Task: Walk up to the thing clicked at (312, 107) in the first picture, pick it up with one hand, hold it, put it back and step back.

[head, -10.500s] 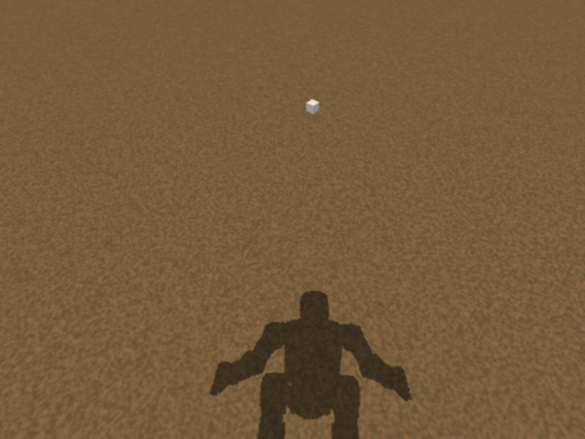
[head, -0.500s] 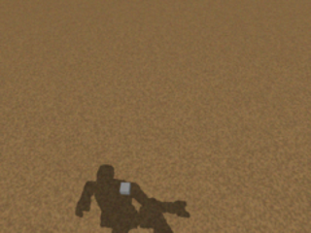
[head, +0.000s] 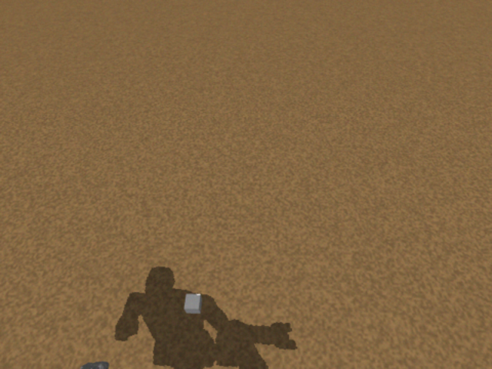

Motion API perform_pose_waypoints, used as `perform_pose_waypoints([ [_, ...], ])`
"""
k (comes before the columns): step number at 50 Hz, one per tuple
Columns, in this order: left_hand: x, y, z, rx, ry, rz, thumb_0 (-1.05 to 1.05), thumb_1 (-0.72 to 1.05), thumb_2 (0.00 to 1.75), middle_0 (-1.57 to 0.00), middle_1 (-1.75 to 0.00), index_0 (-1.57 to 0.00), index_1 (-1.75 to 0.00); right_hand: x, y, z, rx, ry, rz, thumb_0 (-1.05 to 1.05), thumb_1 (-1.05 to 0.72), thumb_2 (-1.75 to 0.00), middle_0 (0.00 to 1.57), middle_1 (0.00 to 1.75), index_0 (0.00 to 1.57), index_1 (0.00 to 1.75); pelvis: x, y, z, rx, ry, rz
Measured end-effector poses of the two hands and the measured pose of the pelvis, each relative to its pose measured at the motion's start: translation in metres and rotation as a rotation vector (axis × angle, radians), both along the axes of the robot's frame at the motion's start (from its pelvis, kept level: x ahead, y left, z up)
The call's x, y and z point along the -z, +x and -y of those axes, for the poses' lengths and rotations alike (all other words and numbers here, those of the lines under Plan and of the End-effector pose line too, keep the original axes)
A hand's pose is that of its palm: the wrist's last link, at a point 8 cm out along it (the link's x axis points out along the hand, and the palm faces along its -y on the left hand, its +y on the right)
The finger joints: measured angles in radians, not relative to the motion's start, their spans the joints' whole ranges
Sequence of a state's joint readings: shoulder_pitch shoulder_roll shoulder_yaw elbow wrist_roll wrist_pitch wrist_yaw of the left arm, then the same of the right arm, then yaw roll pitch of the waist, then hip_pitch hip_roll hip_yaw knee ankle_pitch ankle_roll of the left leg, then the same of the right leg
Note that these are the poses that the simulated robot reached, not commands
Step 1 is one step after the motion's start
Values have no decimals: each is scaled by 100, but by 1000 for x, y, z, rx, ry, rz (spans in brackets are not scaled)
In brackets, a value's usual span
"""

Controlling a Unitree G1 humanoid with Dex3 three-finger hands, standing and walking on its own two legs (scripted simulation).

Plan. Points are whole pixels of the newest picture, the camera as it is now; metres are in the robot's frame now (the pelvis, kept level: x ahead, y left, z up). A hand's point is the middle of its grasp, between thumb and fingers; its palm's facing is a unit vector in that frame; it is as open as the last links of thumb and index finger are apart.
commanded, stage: walk up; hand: left
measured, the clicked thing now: (193, 303) +0.45 +0.25 -0.75
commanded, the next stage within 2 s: stand in 0.36 s
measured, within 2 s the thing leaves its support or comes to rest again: neither
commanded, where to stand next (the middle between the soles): +0.03 -0.02 m, yaw +2 degrees
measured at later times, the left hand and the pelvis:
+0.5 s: hand out of the picture +0.09 +0.25 -0.15, palm faces -0.04 -0.94 -0.32, open 7.4 cm; pelvis +0.00 +0.01 +0.00, yaw +0 degrees
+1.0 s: hand out of the picture +0.08 +0.28 -0.15, palm faces -0.02 -0.94 -0.35, open 7.4 cm; pelvis +0.01 +0.03 +0.00, yaw +0 degrees
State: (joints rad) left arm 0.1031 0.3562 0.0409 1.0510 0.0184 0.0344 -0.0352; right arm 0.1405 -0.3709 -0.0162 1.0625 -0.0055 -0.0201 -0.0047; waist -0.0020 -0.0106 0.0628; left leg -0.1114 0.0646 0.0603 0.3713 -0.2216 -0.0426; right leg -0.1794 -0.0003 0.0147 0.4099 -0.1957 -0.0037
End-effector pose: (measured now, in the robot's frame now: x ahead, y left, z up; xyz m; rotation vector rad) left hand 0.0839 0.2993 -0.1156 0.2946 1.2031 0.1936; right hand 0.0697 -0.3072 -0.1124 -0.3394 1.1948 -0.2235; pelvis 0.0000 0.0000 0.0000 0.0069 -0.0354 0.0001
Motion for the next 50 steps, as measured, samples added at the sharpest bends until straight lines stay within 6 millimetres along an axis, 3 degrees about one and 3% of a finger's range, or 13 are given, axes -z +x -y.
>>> perform_pose_waypoints([
  [15, 1, -8, 3, 3, 0, -29, 0, 91, 90, -20, -30, -20, -30, 3, -3, -1, 2, 13, -13, 0, -90, -90, 20, 30, 21, 30, 0, 0, 1, 13, -2, -5],
  [25, 1, -3, 0, 22, 0, -28, 0, 91, 90, -20, -30, -20, -30, 5, -7, -10, 8, 26, -50, 0, -90, -90, 20, 30, 21, 30, -2, 5, -7, 5, -7, -8],
  [36, -2, 5, -14, 22, 15, -11, 0, 91, 90, -20, -30, -20, -30, 6, 2, -31, -3, 48, -46, 0, -90, -90, 20, 30, 21, 30, -4, 10, -18, 0, -6, -7],
  [50, -1, -5, -26, 6, 23, -31, 0, 91, 90, -20, -30, -20, -30, 3, 16, -37, -14, 37, -22, 0, -90, -90, 20, 30, 21, 30, -4, 12, -27, -8, -4, -4],
])
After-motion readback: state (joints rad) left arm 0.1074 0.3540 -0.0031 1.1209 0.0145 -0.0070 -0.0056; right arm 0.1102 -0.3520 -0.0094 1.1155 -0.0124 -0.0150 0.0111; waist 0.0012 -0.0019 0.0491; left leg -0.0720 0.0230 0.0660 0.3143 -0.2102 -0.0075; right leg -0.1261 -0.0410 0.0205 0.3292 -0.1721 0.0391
